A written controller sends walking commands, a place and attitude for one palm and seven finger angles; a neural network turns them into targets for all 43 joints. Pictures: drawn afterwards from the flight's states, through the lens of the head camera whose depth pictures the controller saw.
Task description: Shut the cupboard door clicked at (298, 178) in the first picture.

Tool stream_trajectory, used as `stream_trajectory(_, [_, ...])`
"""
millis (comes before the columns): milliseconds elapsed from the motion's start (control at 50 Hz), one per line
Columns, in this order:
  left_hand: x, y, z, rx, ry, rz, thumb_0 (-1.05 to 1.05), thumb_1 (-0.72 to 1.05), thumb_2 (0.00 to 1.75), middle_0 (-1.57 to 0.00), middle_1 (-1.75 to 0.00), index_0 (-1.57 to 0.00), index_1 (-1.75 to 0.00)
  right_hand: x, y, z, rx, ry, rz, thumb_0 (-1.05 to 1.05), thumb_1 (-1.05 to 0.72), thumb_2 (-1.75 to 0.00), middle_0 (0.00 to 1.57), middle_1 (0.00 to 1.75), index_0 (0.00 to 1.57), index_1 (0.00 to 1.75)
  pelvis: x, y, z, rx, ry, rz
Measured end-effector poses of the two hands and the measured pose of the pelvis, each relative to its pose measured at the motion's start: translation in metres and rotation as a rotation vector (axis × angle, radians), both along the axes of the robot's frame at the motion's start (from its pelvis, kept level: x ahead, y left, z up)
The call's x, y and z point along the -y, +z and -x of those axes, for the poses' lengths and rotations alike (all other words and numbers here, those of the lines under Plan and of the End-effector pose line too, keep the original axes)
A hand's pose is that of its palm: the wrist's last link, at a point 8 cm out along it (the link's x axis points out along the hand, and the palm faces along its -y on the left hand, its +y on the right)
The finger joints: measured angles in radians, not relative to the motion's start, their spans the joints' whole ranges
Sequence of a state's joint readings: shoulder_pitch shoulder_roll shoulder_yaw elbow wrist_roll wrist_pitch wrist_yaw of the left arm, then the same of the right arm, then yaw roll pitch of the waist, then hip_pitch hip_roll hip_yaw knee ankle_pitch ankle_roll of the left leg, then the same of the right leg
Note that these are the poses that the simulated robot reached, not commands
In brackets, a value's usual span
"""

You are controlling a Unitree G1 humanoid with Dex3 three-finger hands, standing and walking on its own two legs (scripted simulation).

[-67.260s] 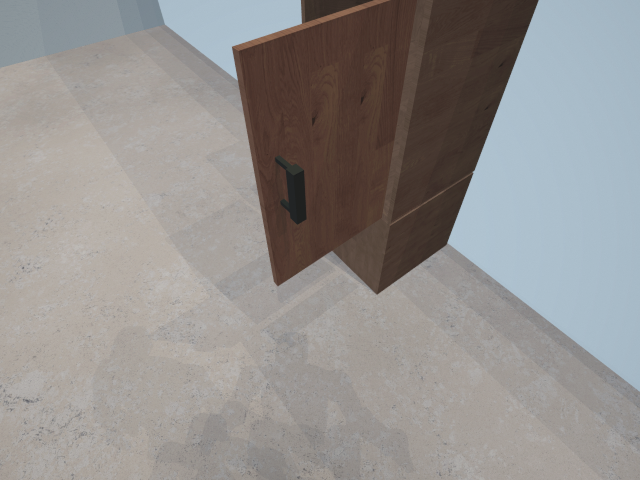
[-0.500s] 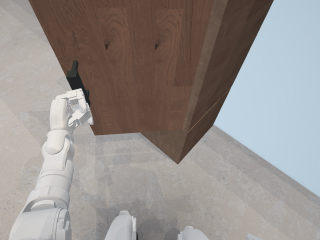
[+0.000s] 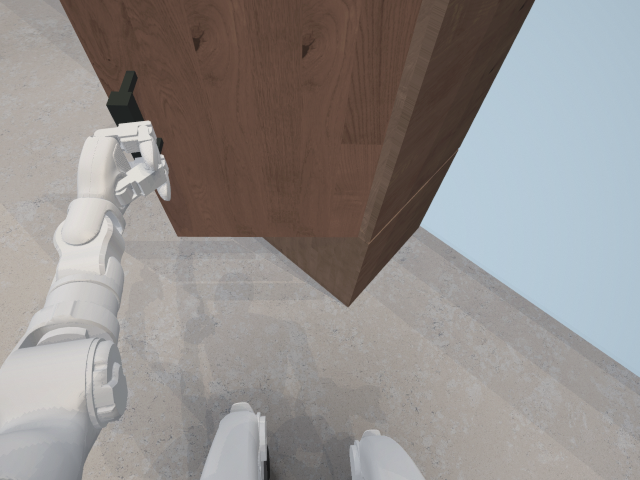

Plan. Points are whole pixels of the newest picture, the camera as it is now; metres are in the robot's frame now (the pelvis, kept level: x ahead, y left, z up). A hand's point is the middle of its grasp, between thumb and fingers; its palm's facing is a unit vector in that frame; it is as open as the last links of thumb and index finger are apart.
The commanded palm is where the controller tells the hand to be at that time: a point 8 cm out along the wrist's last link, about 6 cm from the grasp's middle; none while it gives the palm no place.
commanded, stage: push the door shut along its arc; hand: left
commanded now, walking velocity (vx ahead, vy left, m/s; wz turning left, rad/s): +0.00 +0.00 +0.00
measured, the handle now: (141, 127) +0.55 +0.23 +0.08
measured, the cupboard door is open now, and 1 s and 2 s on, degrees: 43 29 25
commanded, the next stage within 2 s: pull the fist back off the door in 1.06 s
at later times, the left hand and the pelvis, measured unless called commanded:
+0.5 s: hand (177, 139) +0.52 +0.18 +0.09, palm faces -0.13 -0.99 -0.03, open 3.2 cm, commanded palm +0.54 +0.19 +0.09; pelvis -0.01 +0.01 -0.02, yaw -1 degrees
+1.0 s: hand (221, 99) +0.59 +0.13 +0.09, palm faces -0.26 -0.96 -0.04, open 2.8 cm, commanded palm +0.60 +0.14 +0.09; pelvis -0.01 +0.02 -0.05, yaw -4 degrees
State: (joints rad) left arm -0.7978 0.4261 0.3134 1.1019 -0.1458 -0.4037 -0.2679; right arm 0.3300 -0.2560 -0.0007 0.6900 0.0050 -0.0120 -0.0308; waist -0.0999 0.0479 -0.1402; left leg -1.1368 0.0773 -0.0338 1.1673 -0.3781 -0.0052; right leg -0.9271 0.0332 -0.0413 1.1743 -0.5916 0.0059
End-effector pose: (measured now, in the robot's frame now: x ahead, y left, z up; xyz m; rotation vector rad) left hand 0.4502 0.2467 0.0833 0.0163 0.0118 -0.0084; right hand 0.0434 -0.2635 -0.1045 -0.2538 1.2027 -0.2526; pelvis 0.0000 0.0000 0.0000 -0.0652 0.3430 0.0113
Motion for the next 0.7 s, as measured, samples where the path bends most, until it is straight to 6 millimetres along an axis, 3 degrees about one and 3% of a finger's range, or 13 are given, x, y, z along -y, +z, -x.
stream_trajectory(200, [-0.001, 0.001, -0.023, -0.017, -0.041, -0.005, 0.02, 0.9, 0.9, -1.31, -1.5, -1.35, -1.5, 0.0, -0.003, 0.035, -0.068, -0.027, 0.023, 0.01, -0.91, -0.9, 0.2, 0.3, 0.21, 0.3, -0.003, -0.008, 0.007, -0.031, 0.002, 0.016])
stream_trajectory(440, [0.007, 0.004, -0.05, -0.022, -0.105, -0.015, 0.02, 0.9, 0.9, -1.3, -1.5, -1.33, -1.5, -0.007, -0.004, 0.051, -0.075, -0.033, 0.042, 0.01, -0.91, -0.9, 0.2, 0.3, 0.21, 0.3, -0.011, -0.018, 0.014, -0.066, -0.001, 0.035])
stream_trajectory(560, [0.015, 0.006, -0.066, -0.024, -0.136, -0.017, 0.02, 0.9, 0.9, -1.3, -1.5, -1.31, -1.5, -0.013, -0.006, 0.057, -0.082, -0.036, 0.044, 0.01, -0.91, -0.9, 0.2, 0.3, 0.21, 0.3, -0.014, -0.023, 0.016, -0.086, -0.003, 0.042])
stream_trajectory(700, [0.041, 0.012, -0.089, -0.021, -0.203, -0.007, 0.02, 0.9, 0.9, -1.3, -1.5, -1.3, -1.5, -0.019, -0.008, 0.069, -0.092, -0.061, 0.045, 0.01, -0.91, -0.9, 0.2, 0.3, 0.21, 0.3, -0.017, -0.029, 0.017, -0.112, -0.016, 0.048])
